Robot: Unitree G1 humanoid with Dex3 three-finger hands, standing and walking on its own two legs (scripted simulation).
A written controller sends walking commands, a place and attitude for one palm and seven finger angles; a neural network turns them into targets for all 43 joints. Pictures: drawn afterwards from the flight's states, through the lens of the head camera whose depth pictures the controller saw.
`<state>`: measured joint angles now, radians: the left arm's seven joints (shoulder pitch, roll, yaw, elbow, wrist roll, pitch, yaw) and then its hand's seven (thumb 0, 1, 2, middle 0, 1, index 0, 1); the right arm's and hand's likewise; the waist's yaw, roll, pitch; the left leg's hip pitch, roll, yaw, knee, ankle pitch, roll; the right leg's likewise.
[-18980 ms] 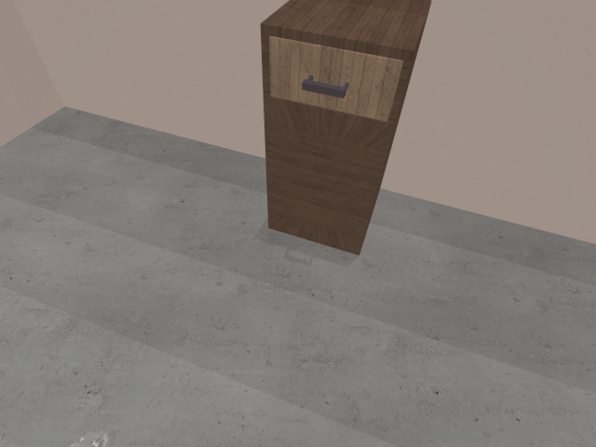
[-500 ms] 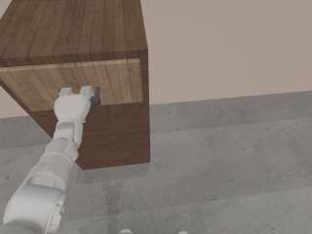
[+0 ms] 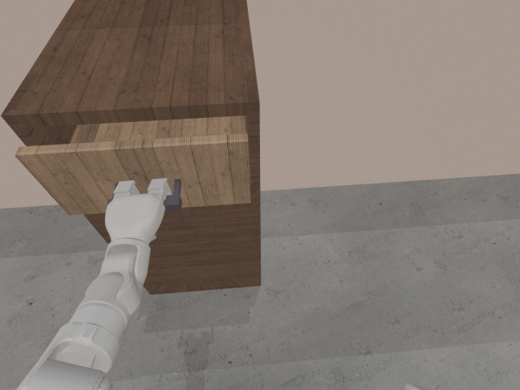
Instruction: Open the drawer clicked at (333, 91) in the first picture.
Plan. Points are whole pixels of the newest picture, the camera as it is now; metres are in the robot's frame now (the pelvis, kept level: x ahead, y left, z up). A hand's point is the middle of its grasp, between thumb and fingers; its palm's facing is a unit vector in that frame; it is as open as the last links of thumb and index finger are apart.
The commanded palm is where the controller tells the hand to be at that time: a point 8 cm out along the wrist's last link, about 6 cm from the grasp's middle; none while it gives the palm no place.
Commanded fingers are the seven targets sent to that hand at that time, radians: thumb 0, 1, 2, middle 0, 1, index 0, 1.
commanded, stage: pull the drawer open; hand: left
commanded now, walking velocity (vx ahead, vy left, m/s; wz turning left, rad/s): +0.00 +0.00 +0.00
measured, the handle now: (146, 195) +0.45 +0.22 +0.01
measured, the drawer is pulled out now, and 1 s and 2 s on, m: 0.06 0.19 0.30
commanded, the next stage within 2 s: none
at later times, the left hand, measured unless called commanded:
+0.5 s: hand (143, 263) +0.32 +0.20 -0.01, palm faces -0.01 -0.07 -1.00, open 6.0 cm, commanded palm +0.28 +0.20 +0.04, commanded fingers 0.00 0.90 0.90 -0.40 -1.35 -0.40 -1.35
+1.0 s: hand (138, 304) +0.26 +0.19 -0.01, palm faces +0.00 -0.08 -1.00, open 5.9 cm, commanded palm +0.22 +0.19 +0.04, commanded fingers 0.00 0.90 0.90 -0.40 -1.35 -0.40 -1.35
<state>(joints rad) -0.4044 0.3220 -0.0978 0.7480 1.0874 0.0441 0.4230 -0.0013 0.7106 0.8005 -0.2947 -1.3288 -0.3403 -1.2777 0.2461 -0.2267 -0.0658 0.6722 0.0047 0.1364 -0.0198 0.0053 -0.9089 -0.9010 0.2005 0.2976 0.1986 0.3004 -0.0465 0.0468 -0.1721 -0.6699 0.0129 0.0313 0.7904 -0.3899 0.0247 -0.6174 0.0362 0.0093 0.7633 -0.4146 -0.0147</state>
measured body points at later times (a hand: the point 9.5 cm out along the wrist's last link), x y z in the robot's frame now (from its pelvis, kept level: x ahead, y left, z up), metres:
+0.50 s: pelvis +0.00 -0.01 +0.00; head +0.04 -0.02 +0.45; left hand +0.32 +0.20 +0.04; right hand +0.14 -0.26 -0.12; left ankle -0.01 +0.10 -0.71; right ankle -0.03 -0.11 -0.71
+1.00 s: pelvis -0.01 -0.02 +0.00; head +0.02 -0.04 +0.45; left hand +0.25 +0.19 +0.04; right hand +0.18 -0.25 -0.11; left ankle -0.01 +0.10 -0.71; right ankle -0.03 -0.11 -0.71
